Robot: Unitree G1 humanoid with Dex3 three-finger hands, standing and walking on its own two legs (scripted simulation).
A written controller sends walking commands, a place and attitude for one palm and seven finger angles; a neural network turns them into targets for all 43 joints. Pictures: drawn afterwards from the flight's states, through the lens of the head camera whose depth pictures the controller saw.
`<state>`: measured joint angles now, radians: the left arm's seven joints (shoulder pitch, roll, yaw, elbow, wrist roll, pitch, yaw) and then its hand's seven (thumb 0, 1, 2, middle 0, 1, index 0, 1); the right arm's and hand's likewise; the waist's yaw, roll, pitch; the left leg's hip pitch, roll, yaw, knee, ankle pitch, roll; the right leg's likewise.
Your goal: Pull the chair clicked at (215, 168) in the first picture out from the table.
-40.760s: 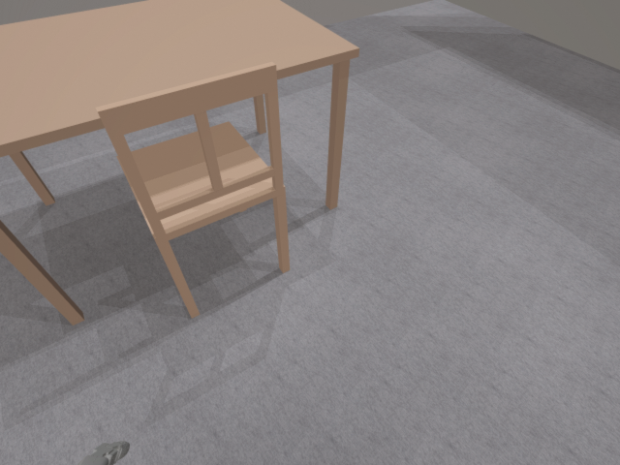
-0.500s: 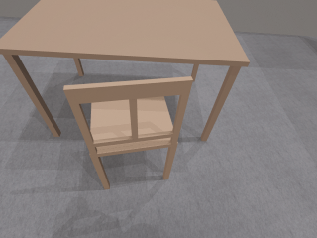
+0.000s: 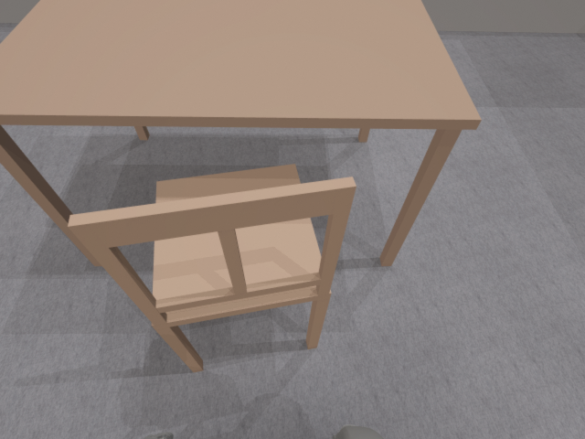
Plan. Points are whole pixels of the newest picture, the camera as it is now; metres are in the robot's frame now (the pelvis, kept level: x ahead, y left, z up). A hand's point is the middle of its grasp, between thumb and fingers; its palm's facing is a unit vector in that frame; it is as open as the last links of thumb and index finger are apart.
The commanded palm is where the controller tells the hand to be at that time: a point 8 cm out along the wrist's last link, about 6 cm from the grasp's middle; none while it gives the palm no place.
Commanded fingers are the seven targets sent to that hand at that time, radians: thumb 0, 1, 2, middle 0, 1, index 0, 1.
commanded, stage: come to a stop and stand still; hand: left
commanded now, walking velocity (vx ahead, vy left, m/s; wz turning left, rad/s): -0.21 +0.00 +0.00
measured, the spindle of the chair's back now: (234, 262) +0.42 +0.12 -0.11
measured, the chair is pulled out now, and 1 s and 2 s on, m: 0.16 0.16 0.16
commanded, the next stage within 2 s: look again from close up in 1.18 s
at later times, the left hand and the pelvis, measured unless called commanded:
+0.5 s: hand out of the picture +0.09 +0.23 -0.17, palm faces +0.07 -0.97 -0.25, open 7.4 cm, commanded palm none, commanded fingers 0.00 0.90 0.90 -0.20 -0.30 -0.20 -0.30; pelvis +0.01 +0.03 -0.01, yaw +0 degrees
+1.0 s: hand out of the picture -0.10 +0.25 -0.18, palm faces +0.09 -0.97 -0.21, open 7.4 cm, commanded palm none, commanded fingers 0.00 0.90 0.90 -0.20 -0.30 -0.20 -0.30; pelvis -0.05 +0.06 +0.00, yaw +3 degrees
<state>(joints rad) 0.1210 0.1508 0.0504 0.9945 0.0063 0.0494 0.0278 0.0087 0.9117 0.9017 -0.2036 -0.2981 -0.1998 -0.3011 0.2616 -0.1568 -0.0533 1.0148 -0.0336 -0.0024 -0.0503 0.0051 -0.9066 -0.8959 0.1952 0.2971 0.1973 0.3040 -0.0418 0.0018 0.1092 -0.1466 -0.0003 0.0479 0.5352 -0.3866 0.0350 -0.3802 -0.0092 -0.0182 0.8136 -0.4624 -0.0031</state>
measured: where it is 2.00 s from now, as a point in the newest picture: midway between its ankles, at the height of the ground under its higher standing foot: outside the picture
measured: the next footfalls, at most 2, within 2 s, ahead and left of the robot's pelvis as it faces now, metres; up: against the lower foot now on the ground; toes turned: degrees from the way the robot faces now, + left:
left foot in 0.40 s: +0.06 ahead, +0.13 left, +0.00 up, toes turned +2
left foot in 1.92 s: -0.07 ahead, +0.14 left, +0.00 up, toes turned +2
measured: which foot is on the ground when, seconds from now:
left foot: down 0.00-0.10, up 0.12-0.38, down 0.40-1.00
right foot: down 0.00-1.00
